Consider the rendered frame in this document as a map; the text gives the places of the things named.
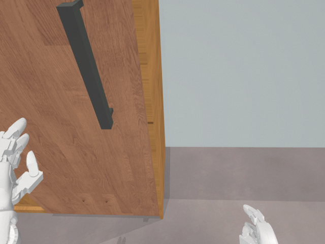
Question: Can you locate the left robot forearm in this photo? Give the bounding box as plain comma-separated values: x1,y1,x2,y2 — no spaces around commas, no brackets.
0,209,21,244

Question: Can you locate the left robot hand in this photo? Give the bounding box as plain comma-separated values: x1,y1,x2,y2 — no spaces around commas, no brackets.
0,117,43,210

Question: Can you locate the handle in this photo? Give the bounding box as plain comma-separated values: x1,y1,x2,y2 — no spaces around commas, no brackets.
56,0,114,130

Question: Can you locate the wardrobe door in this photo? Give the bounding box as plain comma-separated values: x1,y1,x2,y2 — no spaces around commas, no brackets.
0,0,159,216
15,194,39,206

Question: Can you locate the right robot hand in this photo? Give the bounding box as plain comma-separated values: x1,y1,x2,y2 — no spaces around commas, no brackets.
239,204,278,244

